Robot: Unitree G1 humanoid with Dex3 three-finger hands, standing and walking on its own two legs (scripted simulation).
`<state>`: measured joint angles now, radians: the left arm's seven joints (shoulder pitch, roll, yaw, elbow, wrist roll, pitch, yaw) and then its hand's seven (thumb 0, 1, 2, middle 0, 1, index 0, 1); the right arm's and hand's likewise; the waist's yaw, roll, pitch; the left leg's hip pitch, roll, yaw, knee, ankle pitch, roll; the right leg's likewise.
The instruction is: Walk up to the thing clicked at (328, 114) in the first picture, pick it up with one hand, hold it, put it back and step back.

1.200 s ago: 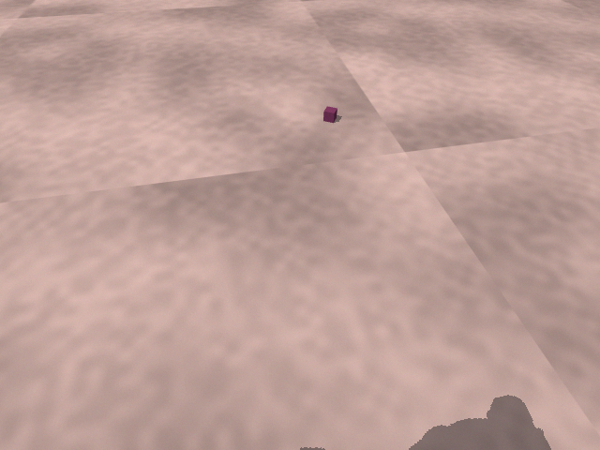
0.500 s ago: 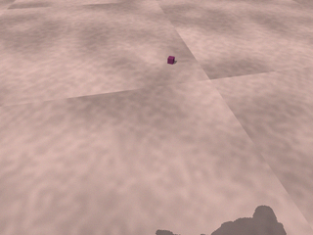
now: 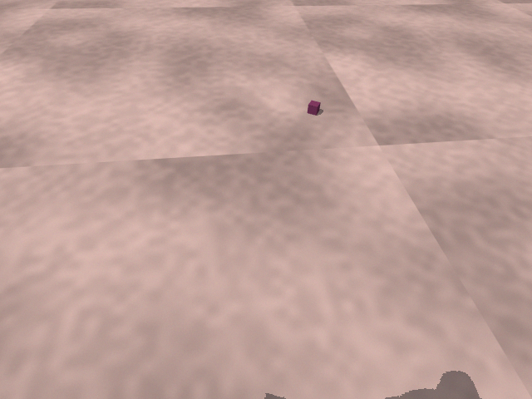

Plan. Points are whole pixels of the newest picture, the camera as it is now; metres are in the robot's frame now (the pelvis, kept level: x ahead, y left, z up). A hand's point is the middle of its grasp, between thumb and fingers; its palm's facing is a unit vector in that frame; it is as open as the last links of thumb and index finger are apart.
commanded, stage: walk up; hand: left
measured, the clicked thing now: (313, 107) +2.15 -0.33 -0.75
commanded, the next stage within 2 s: none
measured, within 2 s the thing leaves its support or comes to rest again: neither
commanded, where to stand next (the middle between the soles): +2.30 -0.74 m, yaw +68 degrees
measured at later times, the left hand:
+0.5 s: hand (63, 392) +0.18 +0.35 -0.13, palm faces +0.27 -0.93 -0.24, open 7.4 cm
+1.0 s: hand (165, 339) +0.27 +0.20 -0.13, palm faces +0.57 -0.72 -0.40, open 7.4 cm
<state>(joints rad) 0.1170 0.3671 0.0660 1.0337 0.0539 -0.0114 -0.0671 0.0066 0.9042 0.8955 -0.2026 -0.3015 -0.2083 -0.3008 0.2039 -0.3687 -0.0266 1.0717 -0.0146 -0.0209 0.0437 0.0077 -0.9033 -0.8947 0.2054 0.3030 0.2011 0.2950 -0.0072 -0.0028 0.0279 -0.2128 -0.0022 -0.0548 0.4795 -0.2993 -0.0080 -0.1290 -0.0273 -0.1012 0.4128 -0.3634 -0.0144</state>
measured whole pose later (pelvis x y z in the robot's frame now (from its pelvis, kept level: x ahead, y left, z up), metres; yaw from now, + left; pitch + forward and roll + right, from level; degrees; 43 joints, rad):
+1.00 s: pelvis +0.43 -0.05 +0.00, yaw +34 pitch +0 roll +2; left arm 0.31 0.44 0.07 0.94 0.04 -0.03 -0.10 0.00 0.90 0.90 -0.20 -0.30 -0.21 -0.30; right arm 0.21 -0.47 -0.04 0.96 0.00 -0.08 -0.01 0.01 -0.90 -0.89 0.20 0.30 0.20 0.29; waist 0.13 -0.01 -0.01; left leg -0.63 0.00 0.04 1.08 -0.27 0.09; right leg -0.11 -0.05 -0.18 0.45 -0.34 -0.04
